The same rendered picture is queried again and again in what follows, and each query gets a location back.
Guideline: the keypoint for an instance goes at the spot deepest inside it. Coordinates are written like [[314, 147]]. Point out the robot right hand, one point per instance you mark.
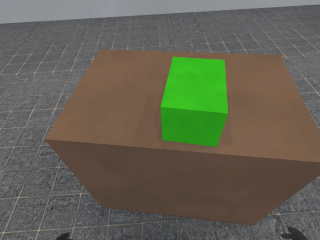
[[296, 235]]

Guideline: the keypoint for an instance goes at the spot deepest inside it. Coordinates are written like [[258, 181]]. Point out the pedestal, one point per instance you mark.
[[109, 134]]

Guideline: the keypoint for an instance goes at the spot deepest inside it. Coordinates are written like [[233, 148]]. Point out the carton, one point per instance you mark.
[[194, 106]]

